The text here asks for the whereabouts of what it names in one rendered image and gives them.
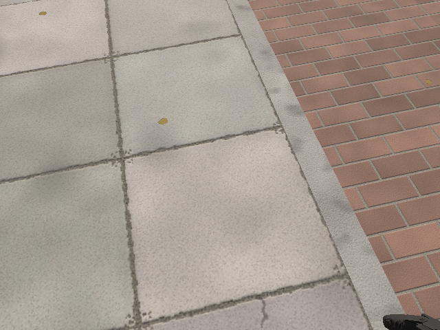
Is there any robot right hand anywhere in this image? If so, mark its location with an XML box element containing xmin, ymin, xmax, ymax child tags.
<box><xmin>383</xmin><ymin>313</ymin><xmax>440</xmax><ymax>330</ymax></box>

